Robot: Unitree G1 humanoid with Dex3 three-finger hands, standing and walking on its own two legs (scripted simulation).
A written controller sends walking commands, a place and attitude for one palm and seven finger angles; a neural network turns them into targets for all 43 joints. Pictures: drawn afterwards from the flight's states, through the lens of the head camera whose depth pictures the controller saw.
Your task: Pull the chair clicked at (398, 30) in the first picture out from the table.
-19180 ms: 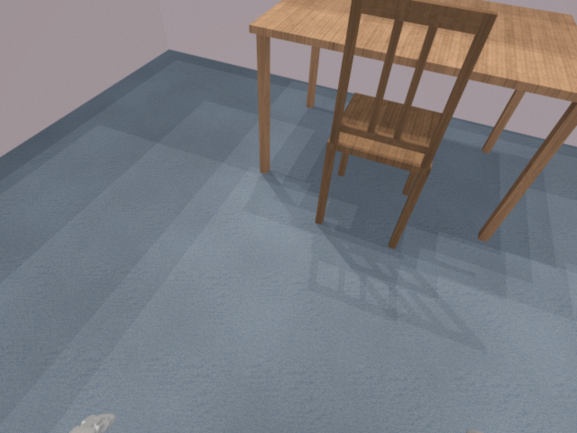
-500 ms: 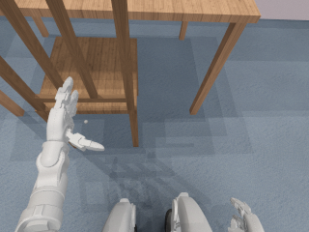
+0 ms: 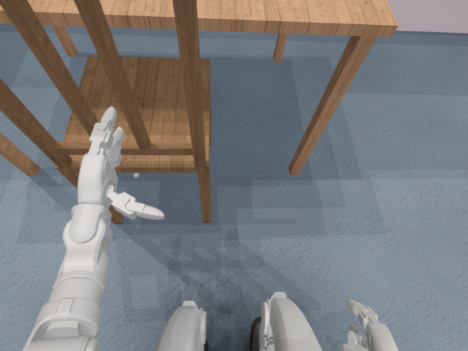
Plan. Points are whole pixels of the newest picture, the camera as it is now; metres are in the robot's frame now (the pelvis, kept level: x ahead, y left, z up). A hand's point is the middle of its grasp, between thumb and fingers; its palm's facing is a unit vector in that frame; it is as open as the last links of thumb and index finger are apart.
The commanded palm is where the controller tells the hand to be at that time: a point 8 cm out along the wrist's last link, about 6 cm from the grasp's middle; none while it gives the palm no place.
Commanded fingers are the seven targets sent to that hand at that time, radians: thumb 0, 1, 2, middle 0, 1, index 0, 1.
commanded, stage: push the fingers through the gap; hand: left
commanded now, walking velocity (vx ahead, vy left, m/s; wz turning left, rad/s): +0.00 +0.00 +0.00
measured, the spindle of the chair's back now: (67, 87) +0.53 +0.30 +0.07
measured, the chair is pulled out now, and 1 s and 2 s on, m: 0.00 0.00 0.00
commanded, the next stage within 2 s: hook a spindle and tug to test in 1.40 s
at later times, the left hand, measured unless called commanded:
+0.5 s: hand (138, 145) +0.45 +0.18 +0.02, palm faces +0.03 -1.00 -0.05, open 16.9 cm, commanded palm +0.43 +0.22 +0.02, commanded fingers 0.00 -0.50 0.30 -0.06 -0.08 -0.06 -0.08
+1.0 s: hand (138, 129) +0.48 +0.18 +0.02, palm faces +0.03 -1.00 -0.04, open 16.9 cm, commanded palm +0.46 +0.22 +0.02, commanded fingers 0.00 -0.50 0.30 -0.06 -0.08 -0.06 -0.08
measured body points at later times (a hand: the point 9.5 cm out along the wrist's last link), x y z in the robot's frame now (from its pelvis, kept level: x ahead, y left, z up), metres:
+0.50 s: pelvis +0.00 +0.00 +0.00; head +0.15 +0.01 +0.42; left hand +0.45 +0.23 +0.02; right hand +0.08 -0.27 -0.12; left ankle +0.00 +0.09 -0.63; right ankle +0.05 -0.12 -0.63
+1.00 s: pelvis +0.00 +0.00 +0.00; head +0.16 +0.03 +0.42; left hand +0.48 +0.23 +0.03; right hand +0.05 -0.26 -0.12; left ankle +0.00 +0.09 -0.63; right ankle +0.05 -0.12 -0.63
